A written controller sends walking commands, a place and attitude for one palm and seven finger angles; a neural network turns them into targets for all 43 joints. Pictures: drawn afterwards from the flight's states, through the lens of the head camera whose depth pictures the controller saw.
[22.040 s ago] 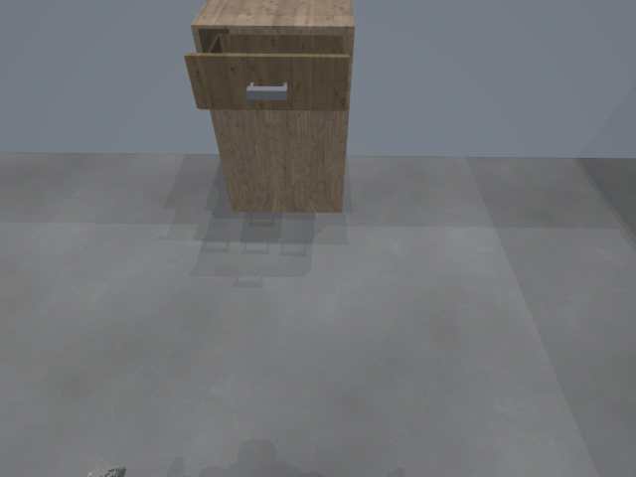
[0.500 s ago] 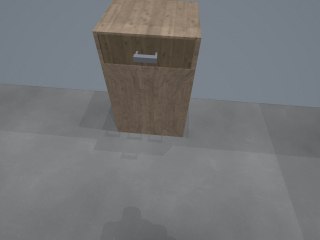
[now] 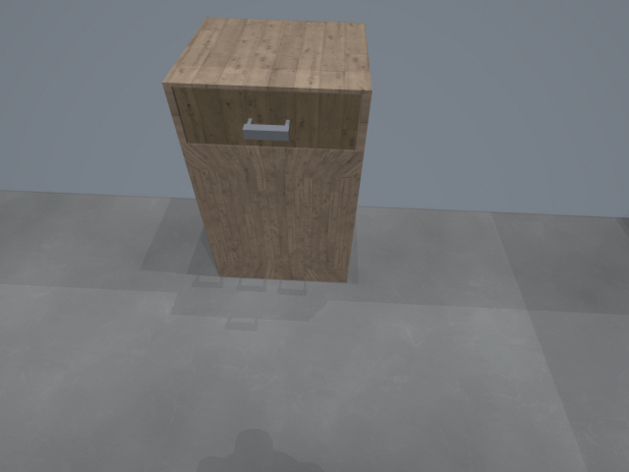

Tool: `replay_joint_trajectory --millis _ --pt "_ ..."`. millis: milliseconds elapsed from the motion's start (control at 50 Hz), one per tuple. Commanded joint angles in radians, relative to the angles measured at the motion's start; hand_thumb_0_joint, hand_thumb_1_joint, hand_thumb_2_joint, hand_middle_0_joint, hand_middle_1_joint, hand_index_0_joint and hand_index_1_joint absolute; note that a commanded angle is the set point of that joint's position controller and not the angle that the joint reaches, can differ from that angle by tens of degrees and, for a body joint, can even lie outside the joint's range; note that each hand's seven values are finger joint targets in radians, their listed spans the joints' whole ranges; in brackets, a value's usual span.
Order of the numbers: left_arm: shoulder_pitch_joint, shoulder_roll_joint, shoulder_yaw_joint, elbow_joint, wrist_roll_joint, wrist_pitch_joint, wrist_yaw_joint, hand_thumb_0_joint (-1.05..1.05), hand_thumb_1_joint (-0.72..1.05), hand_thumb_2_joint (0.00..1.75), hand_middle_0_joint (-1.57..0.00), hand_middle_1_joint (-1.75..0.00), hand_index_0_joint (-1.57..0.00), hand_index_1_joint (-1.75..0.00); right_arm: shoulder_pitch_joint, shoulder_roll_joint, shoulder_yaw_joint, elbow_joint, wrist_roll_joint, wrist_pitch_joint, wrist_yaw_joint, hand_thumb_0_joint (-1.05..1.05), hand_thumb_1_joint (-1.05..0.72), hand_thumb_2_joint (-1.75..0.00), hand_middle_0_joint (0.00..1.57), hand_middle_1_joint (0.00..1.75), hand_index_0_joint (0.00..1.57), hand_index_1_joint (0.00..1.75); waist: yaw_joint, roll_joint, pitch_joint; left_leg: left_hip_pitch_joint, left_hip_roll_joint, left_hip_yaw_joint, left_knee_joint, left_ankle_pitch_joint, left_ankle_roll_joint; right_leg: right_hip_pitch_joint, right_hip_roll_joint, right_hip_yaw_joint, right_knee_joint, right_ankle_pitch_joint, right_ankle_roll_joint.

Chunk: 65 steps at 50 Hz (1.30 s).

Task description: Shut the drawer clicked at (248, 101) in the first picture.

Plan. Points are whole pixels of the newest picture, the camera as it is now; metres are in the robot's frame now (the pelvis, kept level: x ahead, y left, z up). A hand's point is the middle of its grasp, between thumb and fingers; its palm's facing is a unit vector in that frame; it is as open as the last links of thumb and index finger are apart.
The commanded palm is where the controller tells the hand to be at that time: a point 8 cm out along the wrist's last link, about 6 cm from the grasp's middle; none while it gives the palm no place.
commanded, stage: let the arm hang, fingers relaxed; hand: left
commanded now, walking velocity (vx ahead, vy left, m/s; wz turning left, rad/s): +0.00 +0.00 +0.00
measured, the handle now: (267, 127) +0.90 +0.16 -0.06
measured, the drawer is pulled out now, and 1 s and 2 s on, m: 0.00 0.00 0.00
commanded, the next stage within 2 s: look to check the result in 0.04 s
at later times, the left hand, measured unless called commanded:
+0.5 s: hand out of the picture +0.01 +0.17 -0.17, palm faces +0.03 -0.98 -0.20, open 7.4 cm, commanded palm none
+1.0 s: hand out of the picture +0.04 +0.17 -0.17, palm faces +0.02 -0.97 -0.24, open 7.4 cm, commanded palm none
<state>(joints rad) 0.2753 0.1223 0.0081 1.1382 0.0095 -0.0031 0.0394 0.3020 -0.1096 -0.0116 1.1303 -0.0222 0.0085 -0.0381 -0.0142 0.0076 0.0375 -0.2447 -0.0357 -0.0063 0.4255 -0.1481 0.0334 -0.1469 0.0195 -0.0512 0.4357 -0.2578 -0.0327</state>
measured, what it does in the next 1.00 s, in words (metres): stands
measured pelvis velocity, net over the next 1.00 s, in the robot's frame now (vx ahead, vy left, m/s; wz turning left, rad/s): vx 0.03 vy -0.02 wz -0.01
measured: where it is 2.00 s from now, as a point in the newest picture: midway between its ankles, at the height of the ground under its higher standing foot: outside the picture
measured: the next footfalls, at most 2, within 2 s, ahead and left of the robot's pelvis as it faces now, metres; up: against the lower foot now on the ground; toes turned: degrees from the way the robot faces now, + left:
none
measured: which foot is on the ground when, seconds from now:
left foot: down 0.00-1.00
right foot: down 0.00-1.00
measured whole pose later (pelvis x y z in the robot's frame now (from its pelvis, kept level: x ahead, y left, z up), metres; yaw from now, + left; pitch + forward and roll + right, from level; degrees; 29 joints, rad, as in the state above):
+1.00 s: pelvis +0.03 -0.02 +0.00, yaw -1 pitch -2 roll +0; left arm 0.23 0.18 0.01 1.14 0.01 -0.01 0.03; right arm 0.22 -0.19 -0.01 1.14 -0.02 0.00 -0.04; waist -0.01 0.02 0.06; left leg -0.18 -0.01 -0.01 0.39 -0.17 0.01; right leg -0.06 0.04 -0.05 0.36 -0.26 -0.05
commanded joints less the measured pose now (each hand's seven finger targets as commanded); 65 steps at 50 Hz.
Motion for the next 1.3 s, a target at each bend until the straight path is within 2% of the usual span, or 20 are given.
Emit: replay_joint_trajectory --millis 0,40,200,420,560,680,800,840,940,1000,1100,1160,1280 --pt "0.081 0.102 0.019 -0.011 -0.002 -0.011 0.002 0.0 0.9 0.9 -0.2 -0.3 -0.2 -0.3 0.073 -0.088 -0.012 -0.011 0.003 -0.009 -0.004 0.0 -0.9 -0.9 0.2 0.3 0.2 0.3 0.007 -0.001 0.084 0.008 0.106 -0.101 -0.083 -0.021 0.009 -0.087 -0.116 0.1 -0.132 -0.034 -0.03" --pt "0.085 0.111 0.02 -0.012 -0.002 -0.012 0.002 0.0 0.9 0.9 -0.2 -0.3 -0.2 -0.3 0.073 -0.098 -0.016 -0.015 0.005 -0.009 -0.004 0.0 -0.9 -0.9 0.2 0.3 0.2 0.3 0.005 0.0 0.061 0.031 0.106 -0.099 -0.073 -0.005 0.01 -0.086 -0.117 0.106 -0.135 -0.033 -0.033" --pt "0.073 0.117 0.021 -0.009 -0.004 -0.017 0.003 0.0 0.9 0.9 -0.2 -0.3 -0.2 -0.3 0.055 -0.112 -0.014 -0.008 0.006 -0.015 -0.007 0.0 -0.9 -0.9 0.2 0.3 0.2 0.3 0.005 0.001 0.04 0.058 0.117 -0.098 -0.066 0.068 0.011 -0.049 -0.119 0.102 -0.132 0.042 -0.03" --pt "0.053 0.14 0.023 -0.004 -0.003 -0.017 0.001 0.0 0.9 0.9 -0.2 -0.3 -0.2 -0.3 0.02 -0.141 -0.014 -0.006 0.006 -0.015 -0.007 0.0 -0.9 -0.9 0.2 0.3 0.2 0.3 0.006 -0.008 0.051 0.069 0.123 -0.098 -0.079 0.056 0.009 -0.041 -0.119 0.105 -0.146 0.037 -0.028" --pt "0.042 0.156 0.024 -0.01 -0.002 -0.021 0.001 0.0 0.9 0.9 -0.2 -0.3 -0.2 -0.3 -0.008 -0.159 -0.015 -0.011 0.007 -0.019 -0.007 0.0 -0.9 -0.9 0.2 0.3 0.2 0.3 0.009 -0.006 0.029 0.096 0.127 -0.092 -0.069 0.119 0.008 -0.018 -0.125 0.106 -0.143 0.124 -0.024" --pt "0.024 0.165 0.023 -0.013 -0.003 -0.02 -0.001 0.0 0.9 0.9 -0.2 -0.3 -0.2 -0.3 -0.02 -0.171 -0.014 -0.011 0.006 -0.016 -0.005 0.0 -0.9 -0.9 0.2 0.3 0.2 0.3 0.008 -0.009 0.055 0.089 0.126 -0.092 -0.078 0.092 0.004 -0.025 -0.125 0.109 -0.159 0.096 -0.023" --pt "0.007 0.18 0.027 -0.021 -0.003 -0.022 -0.002 0.0 0.9 0.9 -0.2 -0.3 -0.2 -0.3 -0.029 -0.183 -0.014 -0.011 0.006 -0.018 -0.006 0.0 -0.9 -0.9 0.2 0.3 0.2 0.3 0.007 0.004 0.029 0.1 0.131 -0.09 -0.08 0.116 0.002 0.001 -0.127 0.11 -0.156 0.135 -0.024" --pt "0.011 0.184 0.029 -0.021 -0.002 -0.024 -0.001 0.0 0.9 0.9 -0.2 -0.3 -0.2 -0.3 -0.036 -0.191 -0.016 -0.015 0.007 -0.02 -0.006 0.0 -0.9 -0.9 0.2 0.3 0.2 0.3 0.009 -0.009 0.013 0.115 0.133 -0.087 -0.075 0.14 0.003 0.008 -0.13 0.108 -0.152 0.172 -0.022" --pt "0.004 0.193 0.03 -0.023 -0.003 -0.025 -0.001 0.0 0.9 0.9 -0.2 -0.3 -0.2 -0.3 -0.038 -0.197 -0.017 -0.013 0.007 -0.019 -0.006 0.0 -0.9 -0.9 0.2 0.3 0.2 0.3 0.008 -0.019 0.017 0.113 0.134 -0.085 -0.076 0.137 0.0 0.015 -0.129 0.108 -0.157 0.182 -0.021" --pt "-0.004 0.192 0.029 -0.021 -0.004 -0.022 -0.002 0.0 0.9 0.9 -0.2 -0.3 -0.2 -0.3 -0.042 -0.197 -0.014 -0.009 0.006 -0.018 -0.006 0.0 -0.9 -0.9 0.2 0.3 0.2 0.3 0.007 -0.003 0.04 0.107 0.133 -0.086 -0.087 0.107 -0.001 0.0 -0.127 0.113 -0.167 0.133 -0.024" --pt "-0.004 0.202 0.03 -0.022 -0.004 -0.024 -0.003 0.0 0.9 0.9 -0.2 -0.3 -0.2 -0.3 -0.045 -0.206 -0.014 -0.01 0.006 -0.021 -0.005 0.0 -0.9 -0.9 0.2 0.3 0.2 0.3 0.009 -0.006 0.014 0.12 0.134 -0.086 -0.084 0.129 0.0 0.018 -0.133 0.112 -0.164 0.167 -0.023" --pt "-0.007 0.207 0.031 -0.022 -0.004 -0.025 -0.002 0.0 0.9 0.9 -0.2 -0.3 -0.2 -0.3 -0.044 -0.206 -0.015 -0.01 0.007 -0.019 -0.005 0.0 -0.9 -0.9 0.2 0.3 0.2 0.3 0.007 -0.025 0.023 0.116 0.134 -0.081 -0.082 0.13 -0.003 0.019 -0.132 0.11 -0.164 0.194 -0.019" --pt "-0.013 0.211 0.032 -0.025 -0.004 -0.026 -0.002 0.0 0.9 0.9 -0.2 -0.3 -0.2 -0.3 -0.051 -0.214 -0.017 -0.011 0.006 -0.02 -0.006 0.0 -0.9 -0.9 0.2 0.3 0.2 0.3 0.007 -0.001 0.018 0.12 0.134 -0.082 -0.081 0.135 -0.004 0.023 -0.133 0.116 -0.166 0.199 -0.022"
